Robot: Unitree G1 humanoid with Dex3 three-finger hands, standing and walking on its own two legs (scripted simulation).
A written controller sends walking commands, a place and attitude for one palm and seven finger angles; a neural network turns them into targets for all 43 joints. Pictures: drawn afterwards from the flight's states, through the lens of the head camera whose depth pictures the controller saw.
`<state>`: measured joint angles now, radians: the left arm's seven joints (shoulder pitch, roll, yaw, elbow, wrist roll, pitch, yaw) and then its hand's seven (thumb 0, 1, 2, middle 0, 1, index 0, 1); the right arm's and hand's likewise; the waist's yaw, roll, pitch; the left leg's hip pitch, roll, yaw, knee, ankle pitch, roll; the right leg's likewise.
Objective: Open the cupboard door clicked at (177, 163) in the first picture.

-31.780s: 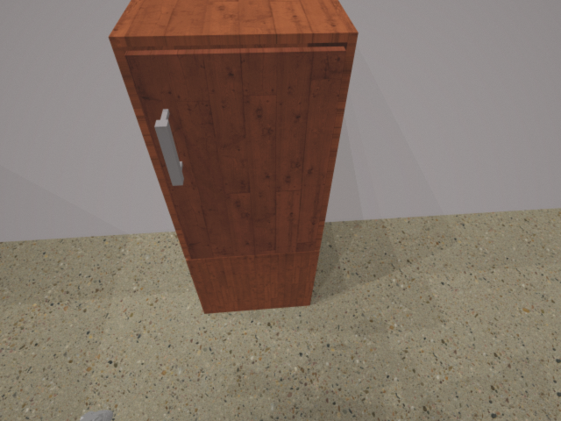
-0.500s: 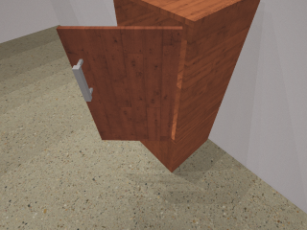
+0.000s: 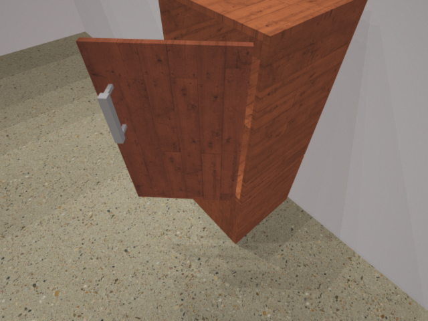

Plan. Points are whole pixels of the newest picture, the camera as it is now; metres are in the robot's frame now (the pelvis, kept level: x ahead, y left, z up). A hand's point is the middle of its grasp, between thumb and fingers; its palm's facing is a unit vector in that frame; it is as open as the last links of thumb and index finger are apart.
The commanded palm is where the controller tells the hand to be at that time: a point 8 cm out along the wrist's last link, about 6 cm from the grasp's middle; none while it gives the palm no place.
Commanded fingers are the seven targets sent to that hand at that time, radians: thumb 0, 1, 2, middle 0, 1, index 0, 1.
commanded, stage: look again from close up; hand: left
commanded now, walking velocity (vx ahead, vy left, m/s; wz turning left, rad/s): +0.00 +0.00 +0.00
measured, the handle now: (115, 114) +0.56 +0.28 +0.06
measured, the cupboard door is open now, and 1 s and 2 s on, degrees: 46 46 46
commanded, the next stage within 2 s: shuffle to correct the standing spot in 0.46 s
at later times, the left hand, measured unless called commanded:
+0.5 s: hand out of the picture +0.04 +0.25 -0.16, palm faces +0.01 -0.96 -0.29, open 7.3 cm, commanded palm none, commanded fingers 0.00 0.90 0.90 -0.20 -0.30 -0.20 -0.30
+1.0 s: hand out of the picture -0.05 +0.23 -0.18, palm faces +0.00 -0.99 -0.15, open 7.4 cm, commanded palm none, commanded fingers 0.00 0.90 0.90 -0.20 -0.30 -0.20 -0.30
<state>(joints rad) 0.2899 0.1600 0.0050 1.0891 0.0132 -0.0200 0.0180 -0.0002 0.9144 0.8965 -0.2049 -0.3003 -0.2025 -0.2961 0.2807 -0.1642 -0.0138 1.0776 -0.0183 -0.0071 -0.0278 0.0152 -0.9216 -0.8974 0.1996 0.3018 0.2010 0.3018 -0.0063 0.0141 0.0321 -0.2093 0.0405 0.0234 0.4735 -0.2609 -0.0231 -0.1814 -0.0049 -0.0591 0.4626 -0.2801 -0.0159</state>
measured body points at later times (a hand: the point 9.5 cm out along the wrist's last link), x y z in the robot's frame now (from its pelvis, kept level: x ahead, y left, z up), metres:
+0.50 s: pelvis -0.04 +0.02 +0.00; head -0.06 +0.03 +0.45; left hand +0.04 +0.30 -0.13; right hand +0.06 -0.25 -0.13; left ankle -0.01 +0.13 -0.74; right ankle -0.02 -0.11 -0.74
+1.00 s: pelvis -0.01 +0.07 +0.00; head -0.02 +0.08 +0.45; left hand -0.05 +0.28 -0.17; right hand -0.09 -0.15 -0.15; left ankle -0.01 +0.13 -0.74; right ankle -0.03 -0.07 -0.71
